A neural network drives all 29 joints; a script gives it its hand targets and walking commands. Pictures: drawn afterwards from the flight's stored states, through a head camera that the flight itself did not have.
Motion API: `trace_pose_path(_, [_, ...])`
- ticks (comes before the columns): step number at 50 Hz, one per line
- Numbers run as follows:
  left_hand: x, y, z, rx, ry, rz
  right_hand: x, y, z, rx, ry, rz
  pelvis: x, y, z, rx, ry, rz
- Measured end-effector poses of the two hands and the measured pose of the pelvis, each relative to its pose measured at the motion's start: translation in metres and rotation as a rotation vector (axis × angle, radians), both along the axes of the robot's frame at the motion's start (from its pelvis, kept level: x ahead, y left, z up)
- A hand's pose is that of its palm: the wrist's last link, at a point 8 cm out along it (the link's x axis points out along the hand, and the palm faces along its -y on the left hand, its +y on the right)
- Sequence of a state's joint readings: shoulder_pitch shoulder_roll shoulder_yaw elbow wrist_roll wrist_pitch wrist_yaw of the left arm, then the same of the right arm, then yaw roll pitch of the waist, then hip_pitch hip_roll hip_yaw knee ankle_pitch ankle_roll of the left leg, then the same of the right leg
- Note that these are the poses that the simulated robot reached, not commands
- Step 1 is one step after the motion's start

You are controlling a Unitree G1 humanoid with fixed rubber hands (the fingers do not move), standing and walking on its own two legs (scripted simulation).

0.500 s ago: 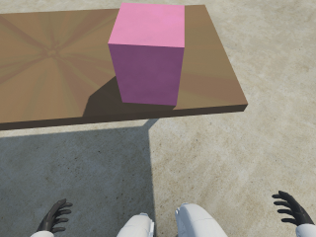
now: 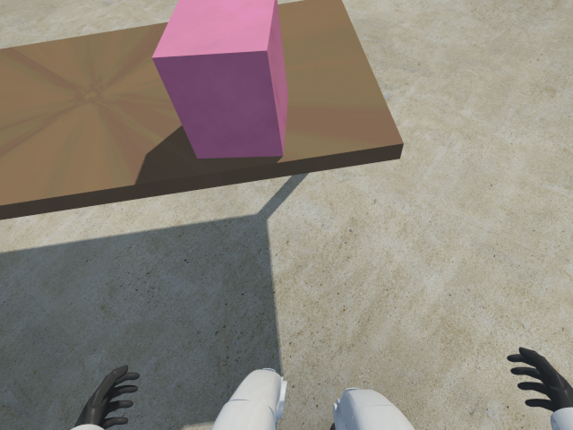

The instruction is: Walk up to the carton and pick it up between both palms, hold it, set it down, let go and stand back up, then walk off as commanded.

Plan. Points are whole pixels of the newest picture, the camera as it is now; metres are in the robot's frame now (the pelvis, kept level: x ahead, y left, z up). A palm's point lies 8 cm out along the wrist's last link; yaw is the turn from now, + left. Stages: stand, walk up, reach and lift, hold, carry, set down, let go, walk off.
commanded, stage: walk off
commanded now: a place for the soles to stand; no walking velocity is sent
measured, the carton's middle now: (233, 80) +0.76 +0.13 +0.02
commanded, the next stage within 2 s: none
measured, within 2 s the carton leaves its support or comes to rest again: neither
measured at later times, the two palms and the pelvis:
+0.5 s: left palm out of the picture +0.02 +0.34 -0.10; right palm out of the picture -0.01 -0.28 -0.08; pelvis -0.13 +0.05 -0.02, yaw +0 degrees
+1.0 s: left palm out of the picture -0.13 +0.28 -0.09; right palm out of the picture -0.17 -0.34 -0.09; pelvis -0.27 -0.01 -0.01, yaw -2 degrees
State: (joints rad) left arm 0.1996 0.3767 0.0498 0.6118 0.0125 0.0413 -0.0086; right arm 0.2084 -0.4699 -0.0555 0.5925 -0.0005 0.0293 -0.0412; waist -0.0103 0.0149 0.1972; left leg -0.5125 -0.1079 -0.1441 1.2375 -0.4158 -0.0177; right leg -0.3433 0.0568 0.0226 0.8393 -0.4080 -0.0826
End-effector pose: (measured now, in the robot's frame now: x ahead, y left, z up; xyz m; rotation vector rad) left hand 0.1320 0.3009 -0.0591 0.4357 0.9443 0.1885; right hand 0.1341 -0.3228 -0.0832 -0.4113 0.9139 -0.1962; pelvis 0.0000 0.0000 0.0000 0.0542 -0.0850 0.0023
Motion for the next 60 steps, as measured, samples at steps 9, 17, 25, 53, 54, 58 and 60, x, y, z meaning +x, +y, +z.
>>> trace_pose_path(9, [-0.035,-0.012,-0.009,-0.024,0.021,-0.002,-0.041,-0.007,-0.006,-0.017,0.033,-0.008,-0.037,-0.002,-0.003,-0.002,0.036,-0.005])
trace_pose_path(17, [-0.068,0.000,-0.020,-0.060,-0.016,-0.014,-0.081,0.010,-0.004,-0.044,0.025,-0.012,-0.077,0.017,-0.010,-0.029,0.028,-0.007])
trace_pose_path(25, [-0.114,0.040,-0.038,-0.075,-0.011,-0.019,-0.146,0.044,-0.001,-0.082,0.047,-0.013,-0.125,0.049,-0.019,-0.065,-0.003,-0.007])
trace_pose_path(53, [-0.274,-0.025,-0.025,-0.047,0.032,-0.028,-0.314,-0.026,-0.004,-0.069,0.056,-0.044,-0.279,-0.012,-0.010,-0.012,-0.005,-0.033])
trace_pose_path(54, [-0.278,-0.026,-0.026,-0.047,0.036,-0.028,-0.318,-0.027,-0.005,-0.070,0.060,-0.042,-0.283,-0.013,-0.010,-0.011,0.001,-0.033])
trace_pose_path(58, [-0.295,-0.026,-0.028,-0.047,0.049,-0.024,-0.333,-0.028,-0.007,-0.072,0.070,-0.037,-0.299,-0.013,-0.011,-0.011,0.013,-0.030])
trace_pose_path(60, [-0.303,-0.023,-0.031,-0.051,0.050,-0.022,-0.338,-0.026,-0.006,-0.076,0.068,-0.032,-0.305,-0.011,-0.012,-0.016,0.015,-0.027])
